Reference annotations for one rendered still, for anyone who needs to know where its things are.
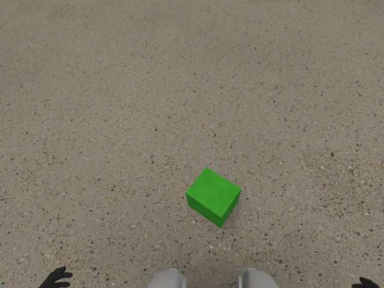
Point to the right robot thigh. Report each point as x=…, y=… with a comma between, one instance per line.
x=255, y=279

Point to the left robot thigh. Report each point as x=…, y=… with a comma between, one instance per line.
x=167, y=279

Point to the left robot hand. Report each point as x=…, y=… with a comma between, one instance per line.
x=57, y=274

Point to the robot thigh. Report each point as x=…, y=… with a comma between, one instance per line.
x=255, y=279
x=167, y=279

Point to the carton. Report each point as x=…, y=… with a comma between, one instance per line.
x=213, y=196

